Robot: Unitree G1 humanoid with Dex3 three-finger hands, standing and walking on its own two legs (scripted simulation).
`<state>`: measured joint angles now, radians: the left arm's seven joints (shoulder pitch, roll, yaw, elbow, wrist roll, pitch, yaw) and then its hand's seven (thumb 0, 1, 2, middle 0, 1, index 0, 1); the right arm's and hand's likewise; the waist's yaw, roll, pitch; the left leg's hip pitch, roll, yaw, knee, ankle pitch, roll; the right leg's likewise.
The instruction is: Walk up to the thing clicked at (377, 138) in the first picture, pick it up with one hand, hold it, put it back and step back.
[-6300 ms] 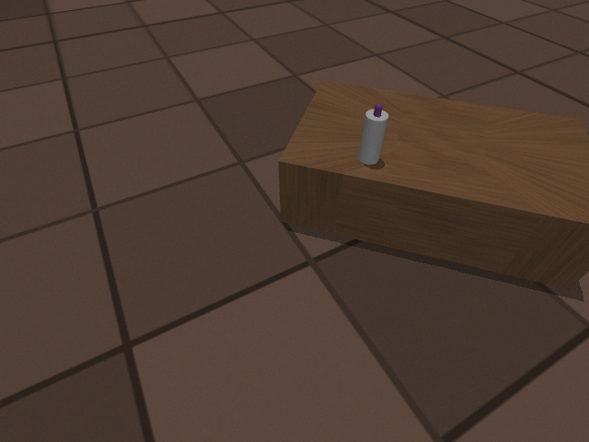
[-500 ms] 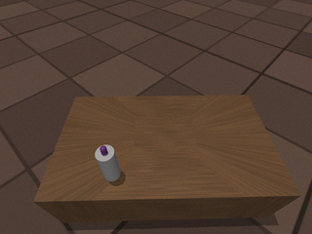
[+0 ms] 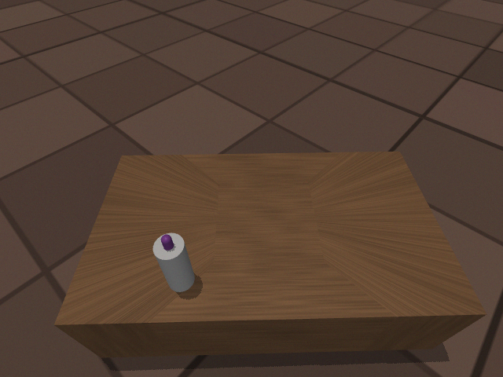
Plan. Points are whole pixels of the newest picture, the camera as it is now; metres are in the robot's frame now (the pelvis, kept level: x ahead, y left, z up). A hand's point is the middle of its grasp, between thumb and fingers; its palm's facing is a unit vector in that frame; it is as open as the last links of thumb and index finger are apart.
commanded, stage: stand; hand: left
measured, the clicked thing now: (174, 260) +0.49 +0.23 -0.30
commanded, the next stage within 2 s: go down in 0.58 s
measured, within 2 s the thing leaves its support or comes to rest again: neither
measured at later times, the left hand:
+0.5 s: hand out of the picture +0.08 +0.26 -0.16, palm faces -0.03 -0.94 -0.35, open 7.4 cm
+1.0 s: hand out of the picture +0.17 +0.26 -0.15, palm faces +0.03 -0.94 -0.35, open 13.0 cm
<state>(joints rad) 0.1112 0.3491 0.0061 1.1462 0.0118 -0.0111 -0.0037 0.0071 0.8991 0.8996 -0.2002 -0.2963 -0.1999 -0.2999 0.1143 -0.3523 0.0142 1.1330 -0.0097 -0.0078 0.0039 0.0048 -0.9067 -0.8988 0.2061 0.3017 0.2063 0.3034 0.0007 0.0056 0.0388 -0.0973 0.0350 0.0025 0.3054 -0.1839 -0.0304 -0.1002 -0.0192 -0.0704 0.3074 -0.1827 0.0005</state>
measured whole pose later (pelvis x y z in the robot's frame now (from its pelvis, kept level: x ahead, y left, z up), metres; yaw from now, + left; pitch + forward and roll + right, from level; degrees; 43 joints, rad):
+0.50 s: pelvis +0.00 +0.00 +0.00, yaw -1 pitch -2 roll +0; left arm 0.11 0.35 0.01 1.14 0.01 -0.01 0.00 0.01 0.90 0.90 -0.20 -0.30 -0.20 -0.30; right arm 0.11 -0.35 0.01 1.13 -0.01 -0.01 0.00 0.00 -0.91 -0.90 0.21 0.30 0.21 0.30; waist 0.00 0.00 0.03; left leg -0.09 0.03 0.01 0.30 -0.19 -0.03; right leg -0.09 -0.02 -0.06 0.30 -0.18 0.00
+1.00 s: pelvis -0.01 +0.01 -0.01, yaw -1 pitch +5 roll +0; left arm 0.01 0.35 0.17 0.89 0.05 0.12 -0.02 0.01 0.25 0.31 -0.06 -0.06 -0.07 -0.05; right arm 0.25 -0.24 0.00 0.75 0.04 -0.05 -0.05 0.01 -0.99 -0.92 0.21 0.30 0.21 0.30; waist -0.03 -0.01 0.00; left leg -0.34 0.04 0.02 0.52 -0.27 -0.02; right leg -0.34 -0.02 -0.04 0.51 -0.25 0.00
